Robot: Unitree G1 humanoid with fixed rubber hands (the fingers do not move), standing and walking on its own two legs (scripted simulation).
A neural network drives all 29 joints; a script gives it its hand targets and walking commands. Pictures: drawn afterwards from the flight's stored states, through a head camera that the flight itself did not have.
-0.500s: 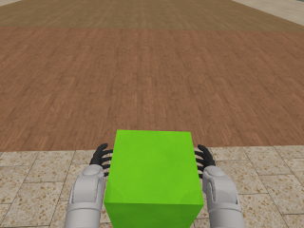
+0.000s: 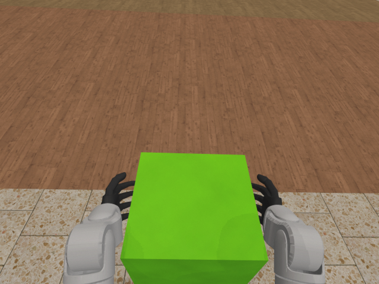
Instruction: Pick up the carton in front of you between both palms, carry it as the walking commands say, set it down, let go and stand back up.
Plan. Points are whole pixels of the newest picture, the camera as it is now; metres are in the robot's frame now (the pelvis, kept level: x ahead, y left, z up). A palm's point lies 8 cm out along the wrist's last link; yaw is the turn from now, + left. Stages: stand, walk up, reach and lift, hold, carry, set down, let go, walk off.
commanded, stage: carry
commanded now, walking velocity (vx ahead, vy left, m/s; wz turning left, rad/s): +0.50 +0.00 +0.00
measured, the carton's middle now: (190, 228) +0.27 +0.00 +0.01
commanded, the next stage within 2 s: none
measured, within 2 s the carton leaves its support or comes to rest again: neither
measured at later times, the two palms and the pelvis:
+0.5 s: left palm (141, 111) +0.59 +0.15 +0.08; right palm (244, 117) +0.58 -0.15 +0.08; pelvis +0.32 +0.01 -0.01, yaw -2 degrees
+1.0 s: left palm (157, 53) +0.93 +0.14 +0.11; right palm (233, 58) +0.92 -0.16 +0.10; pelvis +0.66 +0.00 -0.01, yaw +0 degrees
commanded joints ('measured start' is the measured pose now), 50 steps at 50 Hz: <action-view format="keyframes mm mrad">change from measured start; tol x32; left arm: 1 -484 -838 -694 -76 -422 14 -252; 50 -554 -701 -663 -178 -412 26 -245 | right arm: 1 -452 844 703 -53 378 21 239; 50 -587 726 745 -210 421 42 223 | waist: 1 -3 -134 -129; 6 -64 335 -241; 50 -7 -129 -44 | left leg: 1 46 -27 59 -178 163 -2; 4 513 -54 131 -256 184 24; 7 744 407 -675 -513 1 244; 26 592 160 94 -282 883 49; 31 -138 4 -139 615 -78 17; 50 34 -21 83 -189 334 53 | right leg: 1 104 -193 101 -63 267 -106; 8 -661 -37 118 926 -162 -27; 22 -499 16 -69 235 270 -36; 27 14 99 -162 125 203 -50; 30 380 -372 688 -133 56 -256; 50 226 -173 -37 -32 679 -112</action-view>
